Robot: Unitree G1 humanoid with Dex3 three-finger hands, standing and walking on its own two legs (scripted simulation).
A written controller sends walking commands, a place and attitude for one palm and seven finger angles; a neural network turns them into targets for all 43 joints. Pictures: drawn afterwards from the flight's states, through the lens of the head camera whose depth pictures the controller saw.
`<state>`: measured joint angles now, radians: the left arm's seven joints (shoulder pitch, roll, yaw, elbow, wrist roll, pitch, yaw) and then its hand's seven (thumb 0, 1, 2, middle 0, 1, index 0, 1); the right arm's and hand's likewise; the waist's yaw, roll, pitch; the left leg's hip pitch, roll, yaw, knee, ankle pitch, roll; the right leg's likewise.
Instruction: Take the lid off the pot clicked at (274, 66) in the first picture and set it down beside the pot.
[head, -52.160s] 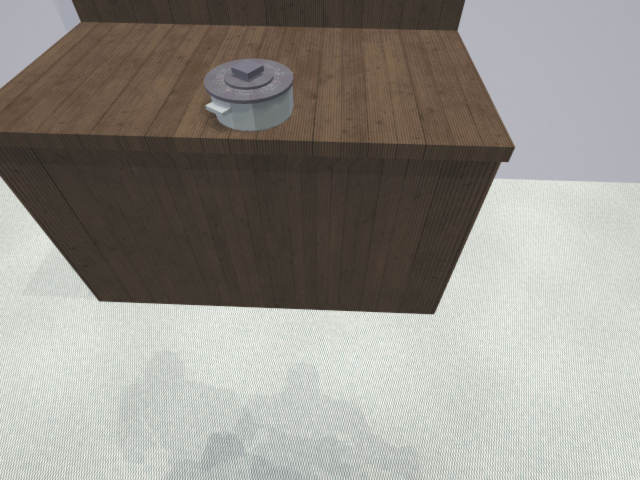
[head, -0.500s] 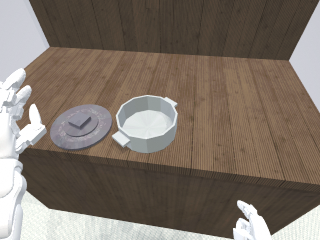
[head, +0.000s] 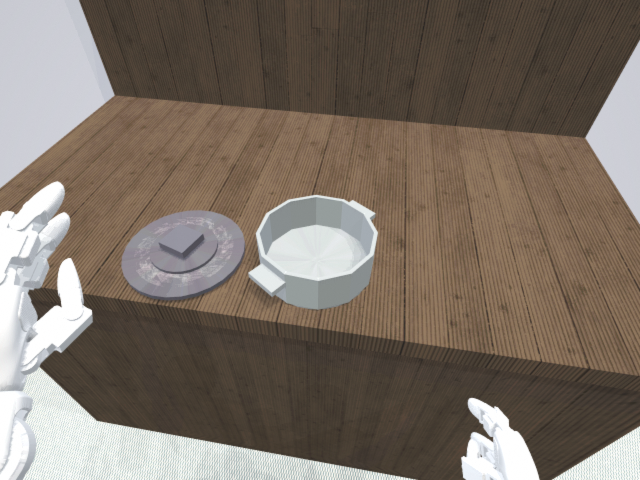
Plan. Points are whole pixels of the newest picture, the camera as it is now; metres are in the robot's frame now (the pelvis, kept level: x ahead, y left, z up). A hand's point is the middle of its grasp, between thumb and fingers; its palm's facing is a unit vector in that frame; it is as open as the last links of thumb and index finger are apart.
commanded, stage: draw the hand back to the body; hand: left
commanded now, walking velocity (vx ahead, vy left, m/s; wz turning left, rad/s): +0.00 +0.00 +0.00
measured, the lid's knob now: (181, 240) +0.45 +0.29 +0.02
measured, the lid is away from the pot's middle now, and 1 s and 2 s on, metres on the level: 0.22 0.22 0.22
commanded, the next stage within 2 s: step back with the hand held close in 0.20 s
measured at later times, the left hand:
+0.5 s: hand (73, 286) +0.21 +0.25 +0.21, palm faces +0.39 -0.81 -0.43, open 7.5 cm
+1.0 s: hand (15, 392) +0.13 +0.26 +0.18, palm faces +0.39 -0.80 -0.45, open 7.5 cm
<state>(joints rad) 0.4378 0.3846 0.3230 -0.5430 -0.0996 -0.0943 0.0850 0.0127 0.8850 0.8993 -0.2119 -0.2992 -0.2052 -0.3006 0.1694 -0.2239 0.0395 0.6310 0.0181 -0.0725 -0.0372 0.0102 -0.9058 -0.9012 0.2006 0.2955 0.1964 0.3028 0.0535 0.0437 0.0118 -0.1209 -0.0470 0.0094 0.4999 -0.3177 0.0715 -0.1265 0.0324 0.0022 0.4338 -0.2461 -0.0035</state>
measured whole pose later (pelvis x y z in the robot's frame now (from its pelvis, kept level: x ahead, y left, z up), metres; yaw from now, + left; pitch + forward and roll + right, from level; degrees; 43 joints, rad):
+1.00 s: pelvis -0.07 +0.02 -0.02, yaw -1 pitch -1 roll -2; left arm 0.57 0.42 0.45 -0.64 -0.04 -0.20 0.13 0.01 0.88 0.90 -0.22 -0.30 -0.21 -0.30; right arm 0.24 -0.21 0.00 0.53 0.03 -0.03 -0.07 0.01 -0.91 -0.90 0.20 0.30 0.20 0.30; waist 0.00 -0.01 0.00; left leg -0.35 -0.05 0.05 0.66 -0.29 0.11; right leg -0.37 0.02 0.02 0.71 -0.32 0.01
